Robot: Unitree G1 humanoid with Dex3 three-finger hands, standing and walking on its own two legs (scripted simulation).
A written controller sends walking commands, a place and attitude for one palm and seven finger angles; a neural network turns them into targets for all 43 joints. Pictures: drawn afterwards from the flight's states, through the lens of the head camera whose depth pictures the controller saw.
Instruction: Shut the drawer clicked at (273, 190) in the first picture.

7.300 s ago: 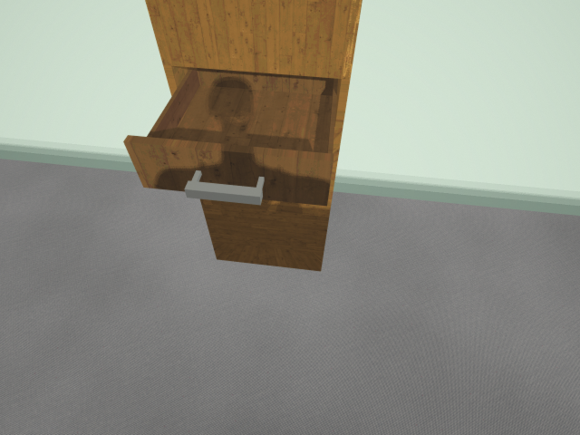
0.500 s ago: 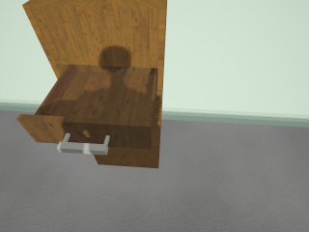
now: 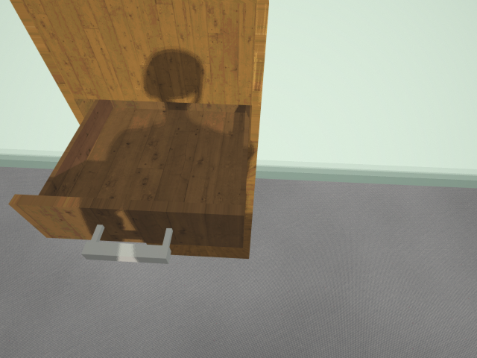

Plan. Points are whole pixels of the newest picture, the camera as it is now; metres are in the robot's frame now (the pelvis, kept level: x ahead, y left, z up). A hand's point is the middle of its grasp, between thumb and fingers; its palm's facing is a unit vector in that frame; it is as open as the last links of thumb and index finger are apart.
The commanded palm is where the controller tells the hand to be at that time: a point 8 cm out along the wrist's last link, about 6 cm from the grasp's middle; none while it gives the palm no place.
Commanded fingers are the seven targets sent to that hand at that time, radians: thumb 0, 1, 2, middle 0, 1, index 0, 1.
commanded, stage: come to a stop and stand still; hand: left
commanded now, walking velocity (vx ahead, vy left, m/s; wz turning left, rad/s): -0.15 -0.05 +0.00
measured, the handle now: (130, 242) +0.30 +0.20 +0.01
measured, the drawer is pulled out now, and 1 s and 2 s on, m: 0.28 0.28 0.26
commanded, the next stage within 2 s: look again from close up in 0.82 s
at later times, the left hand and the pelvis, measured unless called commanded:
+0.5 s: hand out of the picture +0.00 +0.18 -0.17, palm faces +0.01 -0.97 -0.23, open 7.3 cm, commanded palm none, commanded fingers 0.00 0.90 0.90 -0.20 -0.30 -0.20 -0.30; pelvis -0.06 +0.00 +0.00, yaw +0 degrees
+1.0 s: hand out of the picture -0.08 +0.18 -0.17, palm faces +0.02 -0.98 -0.18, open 7.4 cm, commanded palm none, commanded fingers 0.00 0.90 0.90 -0.20 -0.30 -0.20 -0.30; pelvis -0.06 +0.02 +0.01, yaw +0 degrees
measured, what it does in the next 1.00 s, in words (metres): shifts its weight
